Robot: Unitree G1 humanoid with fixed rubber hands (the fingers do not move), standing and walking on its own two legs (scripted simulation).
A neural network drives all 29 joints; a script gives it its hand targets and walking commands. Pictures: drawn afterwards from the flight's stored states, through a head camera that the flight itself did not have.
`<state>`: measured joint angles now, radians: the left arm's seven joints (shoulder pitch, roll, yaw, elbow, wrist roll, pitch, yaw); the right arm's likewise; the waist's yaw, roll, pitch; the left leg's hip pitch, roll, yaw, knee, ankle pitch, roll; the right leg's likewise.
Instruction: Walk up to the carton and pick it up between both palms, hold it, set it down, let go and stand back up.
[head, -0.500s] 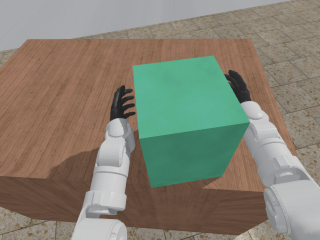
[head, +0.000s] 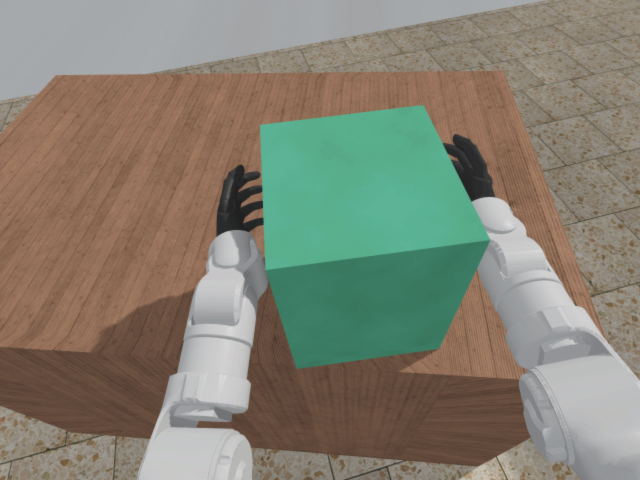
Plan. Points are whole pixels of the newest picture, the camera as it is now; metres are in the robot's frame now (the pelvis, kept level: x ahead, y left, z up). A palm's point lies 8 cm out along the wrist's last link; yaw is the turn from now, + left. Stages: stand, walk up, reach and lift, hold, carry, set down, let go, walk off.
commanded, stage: reach and lift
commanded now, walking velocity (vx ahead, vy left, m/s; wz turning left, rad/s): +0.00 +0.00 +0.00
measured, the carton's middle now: (356, 245) +0.40 +0.03 +0.06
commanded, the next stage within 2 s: none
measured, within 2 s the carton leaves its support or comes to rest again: leaves its support in 1.00 s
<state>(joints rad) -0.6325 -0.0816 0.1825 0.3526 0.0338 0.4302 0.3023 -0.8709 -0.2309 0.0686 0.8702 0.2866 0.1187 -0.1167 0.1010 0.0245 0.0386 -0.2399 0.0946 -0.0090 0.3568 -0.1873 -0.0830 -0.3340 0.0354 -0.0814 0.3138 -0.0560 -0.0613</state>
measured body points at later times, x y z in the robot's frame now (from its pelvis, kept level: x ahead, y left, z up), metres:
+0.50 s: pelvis +0.00 +0.00 +0.00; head +0.04 -0.01 +0.45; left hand +0.39 +0.17 +0.11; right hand +0.46 -0.12 +0.11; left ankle -0.01 +0.18 -0.74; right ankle +0.06 -0.08 -0.74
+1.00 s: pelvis +0.00 +0.01 +0.00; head +0.01 +0.02 +0.45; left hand +0.38 +0.17 +0.12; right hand +0.44 -0.12 +0.12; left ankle -0.01 +0.18 -0.74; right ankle +0.07 -0.08 -0.74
